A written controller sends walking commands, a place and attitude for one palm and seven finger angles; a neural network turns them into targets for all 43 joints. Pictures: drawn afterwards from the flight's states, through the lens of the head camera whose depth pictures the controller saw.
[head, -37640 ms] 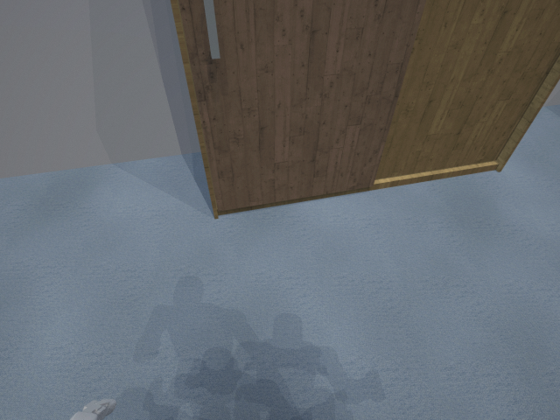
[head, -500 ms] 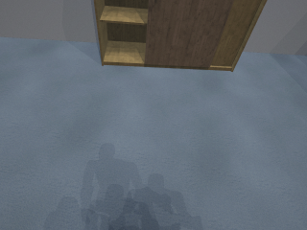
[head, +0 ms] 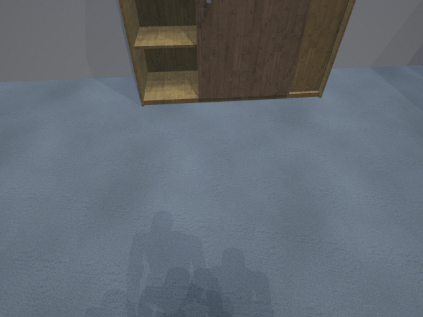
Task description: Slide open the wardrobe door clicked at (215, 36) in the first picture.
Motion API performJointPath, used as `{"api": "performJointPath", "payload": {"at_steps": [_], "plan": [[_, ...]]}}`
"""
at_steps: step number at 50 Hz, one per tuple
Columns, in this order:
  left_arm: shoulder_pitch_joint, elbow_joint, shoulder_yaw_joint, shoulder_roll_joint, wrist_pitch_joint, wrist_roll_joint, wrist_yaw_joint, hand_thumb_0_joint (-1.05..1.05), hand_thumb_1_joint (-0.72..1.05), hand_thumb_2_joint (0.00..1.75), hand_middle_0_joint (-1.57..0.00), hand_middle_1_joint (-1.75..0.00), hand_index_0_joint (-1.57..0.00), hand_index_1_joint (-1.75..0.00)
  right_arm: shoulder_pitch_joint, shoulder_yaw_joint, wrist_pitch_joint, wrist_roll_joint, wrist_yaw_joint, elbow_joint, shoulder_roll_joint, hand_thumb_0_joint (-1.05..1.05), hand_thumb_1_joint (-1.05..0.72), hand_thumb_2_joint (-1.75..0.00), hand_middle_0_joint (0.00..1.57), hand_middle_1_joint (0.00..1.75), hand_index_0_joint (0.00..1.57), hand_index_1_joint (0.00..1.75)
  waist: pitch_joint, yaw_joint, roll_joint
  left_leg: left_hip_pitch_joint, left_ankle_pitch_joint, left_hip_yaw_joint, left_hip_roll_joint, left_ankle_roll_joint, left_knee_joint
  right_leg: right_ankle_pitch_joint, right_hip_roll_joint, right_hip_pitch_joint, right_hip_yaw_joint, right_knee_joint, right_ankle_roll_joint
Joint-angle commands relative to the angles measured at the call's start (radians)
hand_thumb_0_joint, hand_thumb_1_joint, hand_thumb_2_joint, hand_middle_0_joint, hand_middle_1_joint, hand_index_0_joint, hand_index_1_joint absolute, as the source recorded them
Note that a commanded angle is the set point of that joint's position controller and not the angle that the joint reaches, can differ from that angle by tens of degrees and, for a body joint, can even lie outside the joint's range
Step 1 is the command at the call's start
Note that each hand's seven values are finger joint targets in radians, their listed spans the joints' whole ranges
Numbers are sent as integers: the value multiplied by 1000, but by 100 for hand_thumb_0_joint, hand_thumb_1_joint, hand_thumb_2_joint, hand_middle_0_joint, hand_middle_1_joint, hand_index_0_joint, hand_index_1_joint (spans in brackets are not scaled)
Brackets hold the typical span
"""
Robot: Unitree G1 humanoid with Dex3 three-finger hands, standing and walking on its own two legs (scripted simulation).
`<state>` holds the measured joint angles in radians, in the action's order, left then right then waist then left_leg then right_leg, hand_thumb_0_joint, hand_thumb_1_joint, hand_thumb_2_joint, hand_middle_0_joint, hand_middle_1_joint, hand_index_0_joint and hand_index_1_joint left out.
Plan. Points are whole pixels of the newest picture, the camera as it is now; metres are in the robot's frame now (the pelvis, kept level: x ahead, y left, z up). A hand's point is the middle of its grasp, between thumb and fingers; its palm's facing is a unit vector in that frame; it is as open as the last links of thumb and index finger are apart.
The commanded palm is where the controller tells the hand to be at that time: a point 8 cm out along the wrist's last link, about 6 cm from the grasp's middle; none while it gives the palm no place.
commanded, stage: let the arm hang, fingers relaxed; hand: left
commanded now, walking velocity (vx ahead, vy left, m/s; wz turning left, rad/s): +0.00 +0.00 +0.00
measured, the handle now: out of the picture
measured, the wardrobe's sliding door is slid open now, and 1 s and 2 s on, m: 0.47 0.47 0.47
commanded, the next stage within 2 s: look to check the result in 0.22 s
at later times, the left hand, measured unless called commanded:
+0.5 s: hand out of the picture -0.01 +0.16 -0.18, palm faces +0.02 -0.99 -0.13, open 7.4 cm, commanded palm none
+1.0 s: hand out of the picture +0.01 +0.17 -0.18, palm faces +0.02 -0.99 -0.14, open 7.4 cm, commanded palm none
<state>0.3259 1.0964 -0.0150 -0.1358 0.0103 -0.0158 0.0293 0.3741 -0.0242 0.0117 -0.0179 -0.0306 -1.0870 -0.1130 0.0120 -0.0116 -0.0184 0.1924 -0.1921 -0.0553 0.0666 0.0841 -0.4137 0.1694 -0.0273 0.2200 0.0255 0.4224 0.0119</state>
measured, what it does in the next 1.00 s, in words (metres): stands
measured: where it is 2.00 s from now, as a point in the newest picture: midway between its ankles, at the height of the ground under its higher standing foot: outside the picture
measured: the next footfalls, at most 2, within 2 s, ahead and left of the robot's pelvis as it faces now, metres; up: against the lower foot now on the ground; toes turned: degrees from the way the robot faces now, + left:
none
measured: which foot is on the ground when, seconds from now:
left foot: down 0.00-1.00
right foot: down 0.00-1.00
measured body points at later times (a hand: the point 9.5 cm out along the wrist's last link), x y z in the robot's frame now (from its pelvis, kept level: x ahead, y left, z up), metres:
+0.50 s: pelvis +0.03 +0.02 +0.00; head +0.03 +0.03 +0.45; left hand -0.01 +0.22 -0.16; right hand +0.00 -0.20 -0.15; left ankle +0.02 +0.06 -0.74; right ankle +0.04 -0.11 -0.74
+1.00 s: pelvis +0.04 +0.03 +0.00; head +0.04 +0.04 +0.45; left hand +0.01 +0.23 -0.17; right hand +0.00 -0.18 -0.16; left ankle +0.02 +0.06 -0.74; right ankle +0.04 -0.11 -0.74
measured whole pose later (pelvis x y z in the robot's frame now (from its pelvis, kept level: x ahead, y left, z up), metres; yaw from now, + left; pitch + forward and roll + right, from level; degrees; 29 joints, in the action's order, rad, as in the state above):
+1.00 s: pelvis +0.04 +0.03 +0.00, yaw +0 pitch -2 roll +0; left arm 0.34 1.15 -0.02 -0.11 0.00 -0.01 0.04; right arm 0.36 -0.02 0.03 -0.01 -0.07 -1.13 -0.12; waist -0.03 0.00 0.01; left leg 0.09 -0.22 -0.06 0.11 0.12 -0.35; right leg 0.23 0.01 0.15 0.04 0.41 -0.03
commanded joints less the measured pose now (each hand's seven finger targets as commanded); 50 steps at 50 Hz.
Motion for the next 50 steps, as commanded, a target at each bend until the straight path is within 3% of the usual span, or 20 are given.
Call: {"api": "performJointPath", "payload": {"at_steps": [1,6,12,21,25,32,38,50], "plan": [[89,-10,10,-78,3,4,6,0,90,90,-20,-30,-20,-30,78,21,14,0,-10,16,-101,0,-90,-90,20,30,20,30,-146,19,29,111,-148,213,-162,-8,166,98,105,29,142,-93,39],[89,-5,10,-79,3,3,5,0,90,90,-20,-30,-20,-30,72,22,17,3,-14,11,-96,0,-90,-90,20,30,20,30,-148,21,1,108,-145,218,-166,-6,177,61,105,8,132,-90,36],[82,3,8,-79,8,5,4,0,90,90,-20,-30,-20,-30,68,22,22,4,-19,8,-106,0,-90,-90,20,30,20,30,-96,12,2,33,-51,205,-165,-10,158,16,112,0,132,-92,37],[92,32,2,-63,7,8,9,0,90,90,-20,-30,-20,-30,67,16,27,9,-29,-4,-110,0,-90,-90,20,30,20,30,-72,8,13,-40,104,196,-175,-14,144,-35,116,-18,118,-79,27],[96,43,0,-58,2,6,11,0,90,90,-20,-30,-20,-30,67,13,25,10,-31,-12,-105,0,-90,-90,20,30,20,30,-120,9,22,-25,85,204,-179,-15,161,-17,113,-6,112,-78,24],[111,50,-1,-49,-1,6,12,0,90,90,-20,-30,-20,-30,64,15,26,10,-33,-17,-107,0,-90,-90,20,30,20,30,-130,13,28,-32,72,211,-181,-15,172,-17,114,-1,109,-72,19],[113,49,0,-51,-1,8,16,0,90,90,-20,-30,-20,-30,71,15,29,12,-37,-23,-108,0,-90,-90,20,30,20,30,-113,13,28,-69,216,199,-183,-27,147,-38,113,-5,105,-57,19],[113,56,4,-42,-8,8,17,0,90,90,-20,-30,-20,-30,90,18,28,11,-42,-33,-97,0,-90,-90,20,30,20,30,-137,16,13,-51,152,216,-187,-33,170,-14,113,-11,100,-54,19]]}}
